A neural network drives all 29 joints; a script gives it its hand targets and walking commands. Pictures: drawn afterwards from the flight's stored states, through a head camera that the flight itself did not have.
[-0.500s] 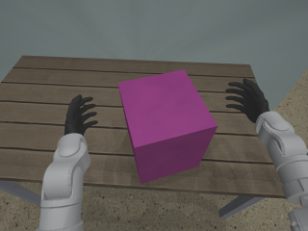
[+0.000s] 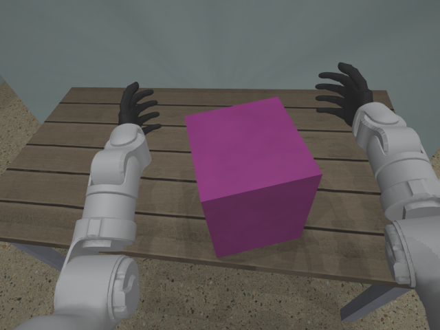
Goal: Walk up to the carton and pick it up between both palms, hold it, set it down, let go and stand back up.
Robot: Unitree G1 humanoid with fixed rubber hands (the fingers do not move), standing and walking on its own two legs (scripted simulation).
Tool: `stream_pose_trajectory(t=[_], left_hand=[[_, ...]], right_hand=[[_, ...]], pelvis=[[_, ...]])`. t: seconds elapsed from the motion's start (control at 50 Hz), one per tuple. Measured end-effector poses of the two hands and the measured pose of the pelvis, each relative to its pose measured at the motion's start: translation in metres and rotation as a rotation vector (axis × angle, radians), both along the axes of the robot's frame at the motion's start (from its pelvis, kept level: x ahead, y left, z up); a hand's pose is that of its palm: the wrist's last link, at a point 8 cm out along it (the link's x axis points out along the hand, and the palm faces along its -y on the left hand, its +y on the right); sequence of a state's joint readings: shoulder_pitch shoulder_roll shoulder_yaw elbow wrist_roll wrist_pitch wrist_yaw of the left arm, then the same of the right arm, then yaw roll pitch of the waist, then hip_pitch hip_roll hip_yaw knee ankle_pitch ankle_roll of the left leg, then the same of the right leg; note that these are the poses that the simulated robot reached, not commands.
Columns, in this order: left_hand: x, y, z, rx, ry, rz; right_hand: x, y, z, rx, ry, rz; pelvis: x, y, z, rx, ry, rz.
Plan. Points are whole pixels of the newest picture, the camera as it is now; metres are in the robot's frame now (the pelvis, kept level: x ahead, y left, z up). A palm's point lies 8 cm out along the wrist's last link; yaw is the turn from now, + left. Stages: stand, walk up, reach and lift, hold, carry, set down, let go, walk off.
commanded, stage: reach and lift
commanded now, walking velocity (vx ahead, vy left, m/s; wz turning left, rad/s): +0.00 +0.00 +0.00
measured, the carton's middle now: (246, 180) +0.43 +0.06 -0.02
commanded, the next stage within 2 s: none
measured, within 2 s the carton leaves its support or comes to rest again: neither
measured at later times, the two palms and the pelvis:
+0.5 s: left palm (147, 186) +0.34 +0.24 +0.05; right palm (345, 153) +0.49 -0.13 +0.05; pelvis +0.01 +0.01 +0.00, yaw +1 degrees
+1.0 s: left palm (155, 184) +0.37 +0.24 +0.02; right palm (323, 145) +0.51 -0.09 +0.05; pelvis +0.01 -0.02 -0.02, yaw +5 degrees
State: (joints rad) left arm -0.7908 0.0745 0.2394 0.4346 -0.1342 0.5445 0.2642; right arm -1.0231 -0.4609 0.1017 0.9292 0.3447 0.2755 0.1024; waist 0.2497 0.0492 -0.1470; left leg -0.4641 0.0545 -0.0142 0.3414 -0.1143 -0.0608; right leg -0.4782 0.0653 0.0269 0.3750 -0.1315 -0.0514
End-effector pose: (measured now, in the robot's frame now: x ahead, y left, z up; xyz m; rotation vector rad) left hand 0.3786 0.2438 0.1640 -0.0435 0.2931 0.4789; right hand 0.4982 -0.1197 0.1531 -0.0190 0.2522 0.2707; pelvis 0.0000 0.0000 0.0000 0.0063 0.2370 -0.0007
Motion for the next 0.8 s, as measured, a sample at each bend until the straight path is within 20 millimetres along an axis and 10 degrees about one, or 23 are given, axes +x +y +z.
stream_pose_trajectory(t=[0.14,0.42,0.8], left_hand=[[0.018,0.016,-0.002,-0.002,0.005,0.001],[-0.033,0.007,-0.115,-0.018,0.121,-0.001],[-0.014,-0.012,-0.121,-0.030,0.032,0.041]], right_hand=[[0.024,0.014,0.005,-0.019,0.007,-0.006],[-0.003,-0.003,-0.090,-0.072,0.085,-0.028],[-0.007,0.030,-0.110,-0.047,0.061,0.070]], pelvis=[[0.014,0.013,0.003,-0.005,-0.010,0.009],[0.023,0.016,0.003,-0.030,0.001,0.030],[-0.003,-0.020,-0.015,0.021,0.163,0.011]])
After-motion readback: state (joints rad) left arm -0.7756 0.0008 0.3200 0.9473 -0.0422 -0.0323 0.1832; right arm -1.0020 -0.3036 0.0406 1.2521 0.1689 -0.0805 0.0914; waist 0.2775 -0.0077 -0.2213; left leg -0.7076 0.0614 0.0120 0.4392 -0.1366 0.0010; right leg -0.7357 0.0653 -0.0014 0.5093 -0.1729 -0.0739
